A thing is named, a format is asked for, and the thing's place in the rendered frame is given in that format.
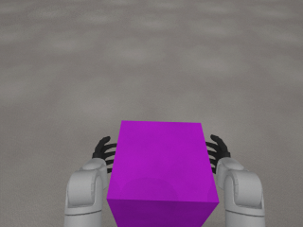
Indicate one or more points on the right robot forearm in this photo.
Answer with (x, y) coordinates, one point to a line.
(242, 194)

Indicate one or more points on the carton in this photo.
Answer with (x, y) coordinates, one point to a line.
(161, 175)

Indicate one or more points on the right robot hand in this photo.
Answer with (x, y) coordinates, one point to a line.
(221, 151)

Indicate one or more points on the left robot hand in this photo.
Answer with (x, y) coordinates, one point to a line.
(100, 151)

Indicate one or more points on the left robot forearm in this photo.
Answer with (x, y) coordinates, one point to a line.
(84, 195)

